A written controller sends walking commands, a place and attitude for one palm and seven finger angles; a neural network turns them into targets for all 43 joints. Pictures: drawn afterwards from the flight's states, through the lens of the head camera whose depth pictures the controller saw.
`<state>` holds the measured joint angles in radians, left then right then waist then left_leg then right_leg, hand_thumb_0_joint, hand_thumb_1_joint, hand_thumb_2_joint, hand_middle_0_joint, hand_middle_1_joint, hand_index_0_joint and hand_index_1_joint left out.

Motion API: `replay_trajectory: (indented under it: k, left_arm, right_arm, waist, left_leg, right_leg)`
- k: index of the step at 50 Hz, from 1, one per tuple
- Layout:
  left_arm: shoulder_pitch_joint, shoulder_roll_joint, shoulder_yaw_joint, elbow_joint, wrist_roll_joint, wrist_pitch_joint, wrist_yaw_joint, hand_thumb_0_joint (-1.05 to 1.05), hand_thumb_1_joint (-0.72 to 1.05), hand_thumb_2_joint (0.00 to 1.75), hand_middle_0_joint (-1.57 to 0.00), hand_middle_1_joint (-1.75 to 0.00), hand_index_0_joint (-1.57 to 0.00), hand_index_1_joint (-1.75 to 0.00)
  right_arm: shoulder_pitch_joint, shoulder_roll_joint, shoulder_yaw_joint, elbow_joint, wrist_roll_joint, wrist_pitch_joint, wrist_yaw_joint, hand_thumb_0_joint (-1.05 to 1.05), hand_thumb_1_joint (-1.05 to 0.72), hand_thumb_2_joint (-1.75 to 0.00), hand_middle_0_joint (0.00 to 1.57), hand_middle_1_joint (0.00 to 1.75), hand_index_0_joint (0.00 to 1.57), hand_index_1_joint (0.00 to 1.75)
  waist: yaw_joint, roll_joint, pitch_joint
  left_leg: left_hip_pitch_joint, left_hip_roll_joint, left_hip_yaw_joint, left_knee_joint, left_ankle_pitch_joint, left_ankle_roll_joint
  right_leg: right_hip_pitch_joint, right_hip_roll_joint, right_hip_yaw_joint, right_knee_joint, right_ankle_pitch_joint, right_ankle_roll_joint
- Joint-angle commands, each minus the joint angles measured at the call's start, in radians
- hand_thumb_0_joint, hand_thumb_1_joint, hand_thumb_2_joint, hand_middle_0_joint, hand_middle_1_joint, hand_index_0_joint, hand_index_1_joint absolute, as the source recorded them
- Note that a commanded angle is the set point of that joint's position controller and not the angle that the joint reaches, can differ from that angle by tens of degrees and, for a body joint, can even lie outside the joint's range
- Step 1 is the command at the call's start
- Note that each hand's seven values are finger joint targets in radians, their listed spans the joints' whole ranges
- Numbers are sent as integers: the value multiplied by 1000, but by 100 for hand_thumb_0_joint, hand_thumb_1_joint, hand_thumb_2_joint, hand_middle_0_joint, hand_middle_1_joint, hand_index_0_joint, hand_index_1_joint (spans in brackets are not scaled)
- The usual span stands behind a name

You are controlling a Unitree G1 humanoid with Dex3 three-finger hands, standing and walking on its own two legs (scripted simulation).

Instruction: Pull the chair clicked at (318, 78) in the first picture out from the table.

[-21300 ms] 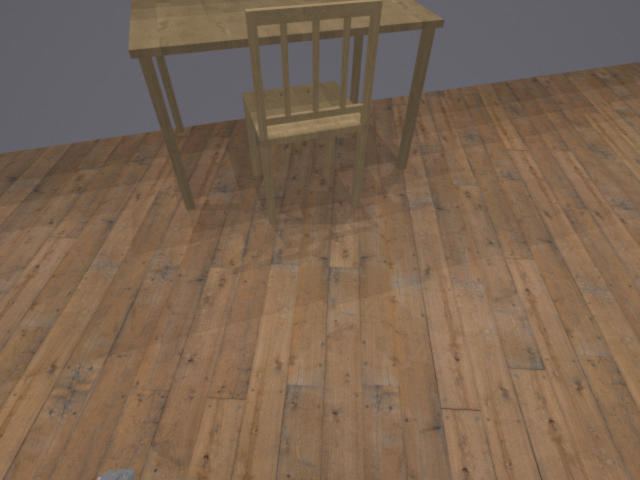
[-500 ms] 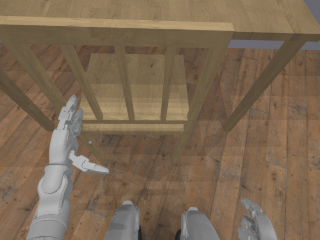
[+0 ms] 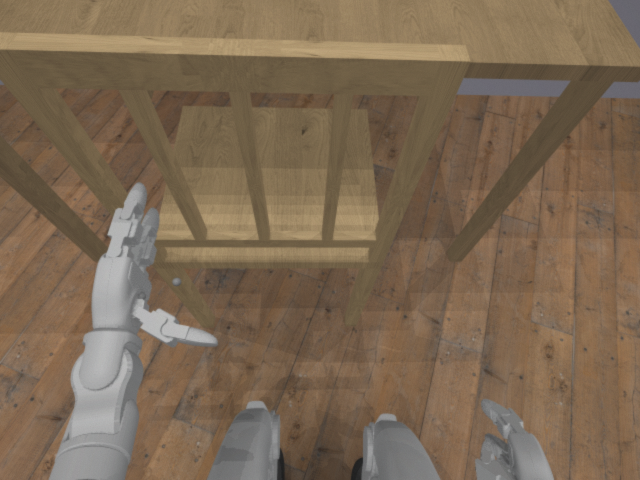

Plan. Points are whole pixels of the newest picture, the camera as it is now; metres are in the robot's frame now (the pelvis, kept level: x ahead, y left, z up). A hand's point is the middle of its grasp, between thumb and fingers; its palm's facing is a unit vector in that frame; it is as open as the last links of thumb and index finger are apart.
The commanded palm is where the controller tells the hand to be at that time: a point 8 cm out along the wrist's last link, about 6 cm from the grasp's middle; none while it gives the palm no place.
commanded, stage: push the fingers through the gap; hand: left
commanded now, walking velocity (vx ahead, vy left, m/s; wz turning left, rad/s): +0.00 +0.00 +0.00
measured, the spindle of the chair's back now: (254, 179) +0.49 +0.11 +0.02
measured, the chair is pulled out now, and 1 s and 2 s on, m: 0.00 0.00 0.00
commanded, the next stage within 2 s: hook a spindle and tug to test in 1.48 s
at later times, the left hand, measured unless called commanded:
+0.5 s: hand (180, 246) +0.39 +0.19 +0.01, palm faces +0.07 -1.00 -0.05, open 16.9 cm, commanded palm +0.37 +0.23 +0.02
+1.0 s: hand (190, 210) +0.45 +0.19 +0.01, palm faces +0.05 -1.00 -0.04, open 16.9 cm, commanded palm +0.42 +0.23 +0.01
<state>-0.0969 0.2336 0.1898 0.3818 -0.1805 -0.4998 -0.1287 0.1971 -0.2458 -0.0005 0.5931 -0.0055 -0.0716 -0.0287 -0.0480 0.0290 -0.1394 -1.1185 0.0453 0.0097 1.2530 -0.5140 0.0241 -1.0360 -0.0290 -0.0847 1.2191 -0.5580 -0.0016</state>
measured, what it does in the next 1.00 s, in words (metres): stands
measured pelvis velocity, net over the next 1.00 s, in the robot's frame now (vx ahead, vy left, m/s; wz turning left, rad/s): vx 0.00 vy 0.01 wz -0.02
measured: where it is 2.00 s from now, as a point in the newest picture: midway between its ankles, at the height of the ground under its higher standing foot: outside the picture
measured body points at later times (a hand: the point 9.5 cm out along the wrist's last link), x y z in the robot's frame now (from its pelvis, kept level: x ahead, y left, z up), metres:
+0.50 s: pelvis -0.01 +0.00 +0.00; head +0.12 +0.01 +0.43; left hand +0.38 +0.24 +0.02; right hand +0.11 -0.26 -0.12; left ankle +0.04 +0.10 -0.63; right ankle +0.01 -0.12 -0.63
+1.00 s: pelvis +0.00 +0.01 -0.01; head +0.14 +0.02 +0.42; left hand +0.44 +0.24 +0.01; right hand +0.07 -0.26 -0.13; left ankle +0.04 +0.10 -0.63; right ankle +0.01 -0.12 -0.63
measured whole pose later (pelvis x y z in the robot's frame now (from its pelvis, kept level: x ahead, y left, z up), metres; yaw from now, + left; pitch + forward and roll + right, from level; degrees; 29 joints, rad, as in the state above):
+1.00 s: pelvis +0.00 +0.01 -0.01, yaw -1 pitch +25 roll -3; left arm -0.58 0.34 0.32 0.88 -0.12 -0.50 -0.15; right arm 0.26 -0.25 0.01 0.66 -0.02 0.00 -0.02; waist -0.11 0.03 -0.14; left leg -1.20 0.05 0.01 1.28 -0.51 0.03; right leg -1.12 -0.02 -0.08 1.23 -0.55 0.01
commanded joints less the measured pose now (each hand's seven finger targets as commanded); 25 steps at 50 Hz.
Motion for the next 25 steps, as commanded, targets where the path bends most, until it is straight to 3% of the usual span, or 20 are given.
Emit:
replay_trajectory:
  k: [1,2,6,7,10,11,13,16,17,18,21,24,25]
  left_arm:
    - [-260,112,20,-81,-2,-44,-6,0,-50,30,-6,-8,-6,-8]
    - [-268,109,15,-61,-4,-35,-14,0,-50,30,-6,-8,-6,-8]
    - [-333,123,18,-87,-9,-23,-31,0,-50,30,-6,-8,-6,-8]
    - [-351,167,57,-100,-15,-27,-27,0,-50,30,-6,-8,-6,-8]
    - [-391,201,85,-130,-3,-54,-3,0,-50,30,-6,-8,-6,-8]
    - [-396,179,71,-121,2,-59,2,0,-50,30,-6,-8,-6,-8]
    - [-409,215,114,-71,6,-63,16,0,-50,30,-6,-8,-6,-8]
    - [-421,199,105,18,13,-52,13,0,-50,30,-6,-8,-6,-8]
    - [-448,227,125,15,11,-54,10,0,-50,30,-6,-8,-6,-8]
    - [-482,209,100,11,10,-56,1,0,-50,30,-6,-8,-6,-8]
    - [-561,215,93,32,4,-55,-18,0,-50,30,-6,-8,-6,-8]
    - [-604,258,118,69,4,-59,-39,0,-50,30,-6,-8,-6,-8]
    - [-600,242,107,74,3,-61,-45,0,-50,30,-6,-8,-6,-8]
  right_arm:
    - [39,-158,-57,-82,8,-34,-9,0,-90,-90,20,30,20,30]
    - [38,-163,-58,-83,11,-34,-10,0,-90,-90,20,30,20,30]
    - [47,-165,-61,-95,14,-31,-17,0,-90,-90,20,30,20,30]
    - [47,-166,-62,-90,13,-30,-19,0,-90,-90,20,30,20,30]
    - [52,-158,-58,-88,7,-29,-19,0,-90,-90,20,30,20,30]
    - [54,-151,-56,-86,5,-28,-17,0,-90,-90,20,30,20,30]
    - [61,-153,-53,-73,1,-23,-16,0,-90,-90,20,30,20,30]
    - [65,-153,-51,-66,2,-12,-10,0,-90,-90,20,30,20,30]
    - [67,-159,-53,-67,4,-9,-11,0,-90,-90,20,30,20,30]
    - [67,-157,-52,-65,5,-8,-12,0,-90,-90,20,30,20,30]
    - [79,-164,-53,-53,6,-10,-19,0,-90,-90,20,30,20,30]
    - [95,-168,-52,-39,6,-12,-24,0,-90,-90,20,30,20,30]
    - [101,-168,-55,-40,7,-13,-23,0,-90,-90,20,30,20,30]
  waist:
    - [-42,5,-319]
    - [-39,11,-311]
    - [-31,14,-388]
    - [-21,38,-404]
    - [-14,50,-445]
    - [-16,62,-448]
    - [-15,40,-432]
    - [-27,31,-398]
    - [-29,22,-394]
    - [-37,53,-400]
    - [-55,48,-408]
    - [-52,48,-433]
    - [-53,59,-446]
  left_leg:
    - [298,-18,-62,-155,217,-9]
    - [293,-20,-63,-158,197,-11]
    - [340,-21,-61,-160,243,-6]
    - [350,-20,-61,-158,259,-8]
    - [377,-19,-66,-155,311,-9]
    - [381,-20,-60,-153,316,-10]
    - [348,-21,-58,-147,305,-11]
    - [301,-24,-47,-144,260,-9]
    - [296,-22,-49,-145,252,-9]
    - [305,-24,-45,-146,244,-9]
    - [320,-21,-51,-141,233,-5]
    - [320,-19,-53,-133,256,-4]
    - [343,-18,-55,-134,280,-4]
  right_leg:
    - [85,34,16,-157,201,-18]
    - [81,33,18,-161,186,-21]
    - [114,30,22,-167,220,-22]
    - [124,30,27,-165,235,-23]
    - [136,32,26,-148,268,-24]
    - [134,31,28,-150,273,-22]
    - [141,33,29,-144,274,-21]
    - [136,34,35,-152,255,-18]
    - [136,34,37,-154,250,-19]
    - [130,33,41,-160,242,-18]
    - [112,35,42,-170,222,-18]
    - [128,35,45,-165,244,-21]
    - [119,37,41,-161,255,-21]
